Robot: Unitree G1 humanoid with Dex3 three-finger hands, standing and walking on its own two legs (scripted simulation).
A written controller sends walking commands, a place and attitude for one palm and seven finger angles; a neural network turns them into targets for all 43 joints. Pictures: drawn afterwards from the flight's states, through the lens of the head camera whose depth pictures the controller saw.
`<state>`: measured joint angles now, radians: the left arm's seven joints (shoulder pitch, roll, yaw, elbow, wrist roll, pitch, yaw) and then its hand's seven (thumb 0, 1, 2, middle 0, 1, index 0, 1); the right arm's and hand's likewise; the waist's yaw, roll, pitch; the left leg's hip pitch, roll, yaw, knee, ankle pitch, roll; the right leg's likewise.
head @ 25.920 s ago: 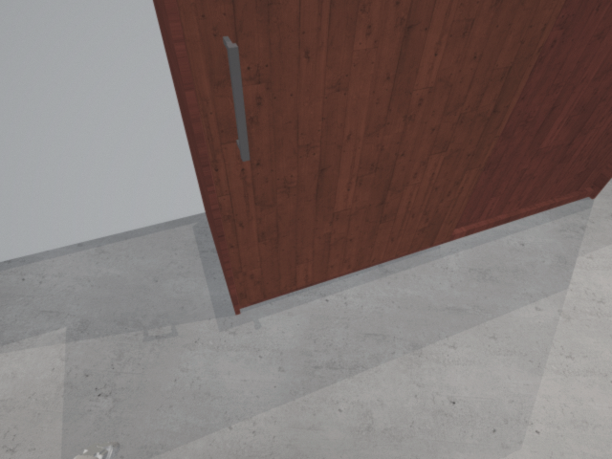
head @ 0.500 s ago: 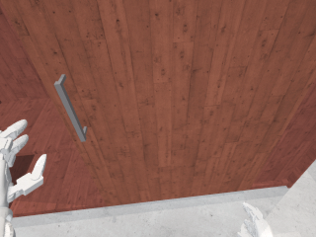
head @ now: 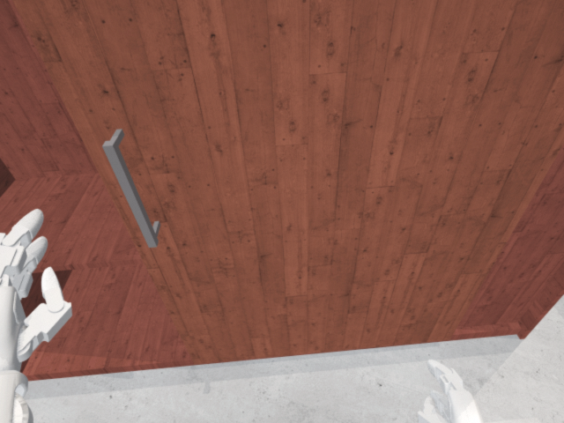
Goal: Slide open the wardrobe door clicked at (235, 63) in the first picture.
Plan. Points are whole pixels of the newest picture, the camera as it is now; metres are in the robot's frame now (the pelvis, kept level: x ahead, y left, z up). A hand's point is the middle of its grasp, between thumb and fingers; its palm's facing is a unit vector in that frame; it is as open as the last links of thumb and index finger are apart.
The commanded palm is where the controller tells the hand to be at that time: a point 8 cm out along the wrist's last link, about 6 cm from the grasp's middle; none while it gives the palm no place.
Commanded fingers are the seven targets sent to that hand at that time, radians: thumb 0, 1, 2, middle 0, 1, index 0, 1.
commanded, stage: step back with the hand held close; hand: left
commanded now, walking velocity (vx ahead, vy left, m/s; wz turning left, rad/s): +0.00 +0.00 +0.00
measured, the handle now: (137, 193) +0.47 +0.35 +0.08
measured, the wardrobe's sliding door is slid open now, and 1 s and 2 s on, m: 0.62 0.62 0.62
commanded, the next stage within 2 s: stop stepping back and stand still in 0.96 s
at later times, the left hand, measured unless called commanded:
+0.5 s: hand out of the picture +0.12 +0.34 +0.16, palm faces +0.48 -0.75 -0.45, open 7.4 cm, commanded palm +0.07 +0.36 +0.17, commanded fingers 0.00 0.90 0.90 -0.20 -0.30 -0.20 -0.30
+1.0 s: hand out of the picture -0.01 +0.38 +0.16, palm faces +0.56 -0.75 -0.35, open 7.4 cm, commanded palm -0.10 +0.40 +0.17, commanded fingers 0.00 0.90 0.90 -0.20 -0.30 -0.20 -0.30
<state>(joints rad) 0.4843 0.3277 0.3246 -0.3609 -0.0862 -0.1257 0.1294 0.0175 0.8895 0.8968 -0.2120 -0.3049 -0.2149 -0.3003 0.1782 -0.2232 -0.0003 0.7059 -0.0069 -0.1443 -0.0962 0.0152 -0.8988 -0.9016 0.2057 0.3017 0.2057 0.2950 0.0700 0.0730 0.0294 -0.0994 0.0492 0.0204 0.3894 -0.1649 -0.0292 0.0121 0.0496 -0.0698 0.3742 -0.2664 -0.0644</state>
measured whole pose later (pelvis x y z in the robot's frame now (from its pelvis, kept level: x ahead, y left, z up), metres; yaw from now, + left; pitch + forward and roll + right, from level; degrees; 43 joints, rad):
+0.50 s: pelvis -0.07 +0.06 -0.01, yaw +1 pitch -2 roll -3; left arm 0.52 0.42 0.41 -0.43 -0.05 -0.17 0.17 0.02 0.89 0.90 -0.21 -0.30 -0.22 -0.30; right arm 0.21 -0.23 0.02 0.59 0.01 -0.05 -0.11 0.01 -0.90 -0.90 0.21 0.30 0.21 0.29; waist 0.03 0.05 0.01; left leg -0.36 0.01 0.02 0.49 -0.11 0.05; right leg -0.25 0.02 -0.05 0.50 -0.26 0.01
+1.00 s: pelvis -0.19 +0.08 -0.03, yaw +9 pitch -4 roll -6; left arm 0.35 0.44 0.40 -0.51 -0.05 -0.18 0.15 0.02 0.89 0.90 -0.21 -0.30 -0.22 -0.30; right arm 0.16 -0.20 -0.02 0.61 -0.01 -0.12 -0.09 0.01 -0.90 -0.90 0.21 0.30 0.21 0.29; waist 0.01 0.03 0.08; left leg -0.52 0.03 0.06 0.49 -0.04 0.06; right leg -0.42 0.10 -0.02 1.02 -0.49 -0.01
